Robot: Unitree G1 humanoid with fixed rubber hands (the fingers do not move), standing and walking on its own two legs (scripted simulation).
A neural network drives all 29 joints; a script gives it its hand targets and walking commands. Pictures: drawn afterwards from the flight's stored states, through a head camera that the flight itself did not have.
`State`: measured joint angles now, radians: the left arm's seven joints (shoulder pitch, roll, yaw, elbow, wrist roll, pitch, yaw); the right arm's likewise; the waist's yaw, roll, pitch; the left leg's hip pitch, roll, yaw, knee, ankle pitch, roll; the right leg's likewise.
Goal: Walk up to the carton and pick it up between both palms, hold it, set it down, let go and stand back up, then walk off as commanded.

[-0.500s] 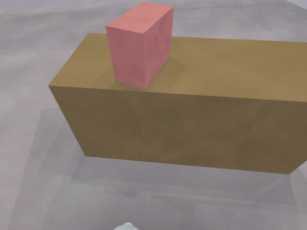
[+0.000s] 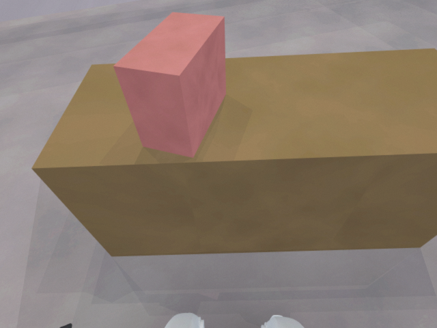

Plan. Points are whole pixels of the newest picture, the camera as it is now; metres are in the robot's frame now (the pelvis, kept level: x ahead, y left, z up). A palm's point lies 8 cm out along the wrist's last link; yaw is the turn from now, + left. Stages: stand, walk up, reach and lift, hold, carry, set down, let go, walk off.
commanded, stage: walk up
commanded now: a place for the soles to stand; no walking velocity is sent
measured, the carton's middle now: (182, 83) +0.75 +0.08 +0.05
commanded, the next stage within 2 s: none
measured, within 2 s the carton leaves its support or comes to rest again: neither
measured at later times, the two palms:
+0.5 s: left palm (18, 325) +0.19 +0.40 -0.10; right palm (364, 323) +0.15 -0.25 -0.10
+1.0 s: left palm (47, 253) +0.34 +0.41 -0.12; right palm (318, 258) +0.28 -0.21 -0.11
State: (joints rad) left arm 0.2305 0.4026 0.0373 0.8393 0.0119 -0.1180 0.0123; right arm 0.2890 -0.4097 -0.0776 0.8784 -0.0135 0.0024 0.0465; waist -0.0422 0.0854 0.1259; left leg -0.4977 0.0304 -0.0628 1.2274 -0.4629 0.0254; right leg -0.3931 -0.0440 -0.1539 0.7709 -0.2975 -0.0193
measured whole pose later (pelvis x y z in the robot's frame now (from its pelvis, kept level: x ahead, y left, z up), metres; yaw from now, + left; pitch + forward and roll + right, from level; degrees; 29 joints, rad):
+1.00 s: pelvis +0.20 +0.10 -0.01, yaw -6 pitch -1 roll +0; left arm 0.10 0.42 0.02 0.97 0.00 -0.05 0.01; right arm 0.10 -0.36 -0.04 0.97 0.01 -0.04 -0.02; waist 0.00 -0.02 0.13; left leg -0.37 0.02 0.07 0.91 -0.52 0.03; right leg -0.44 -0.06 -0.01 0.89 -0.43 0.03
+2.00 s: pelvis +0.19 +0.07 +0.04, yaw -3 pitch -4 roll +1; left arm 0.05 0.35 0.02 1.16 0.01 -0.02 -0.02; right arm 0.10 -0.34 -0.03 1.16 -0.01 -0.02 0.01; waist 0.01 0.00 0.09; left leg -0.16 0.02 -0.03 0.48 -0.25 -0.04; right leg -0.21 -0.04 -0.06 0.50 -0.21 0.00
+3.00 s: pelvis +0.21 +0.06 +0.03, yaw -4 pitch -2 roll +0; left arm 0.09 0.35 0.05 0.84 0.01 0.29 0.00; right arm 0.02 -0.30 -0.10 1.09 -0.11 -0.07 0.02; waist 0.00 -0.01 0.10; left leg -0.23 0.06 -0.03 0.59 -0.34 -0.06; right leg -0.27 -0.01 -0.06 0.59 -0.28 -0.01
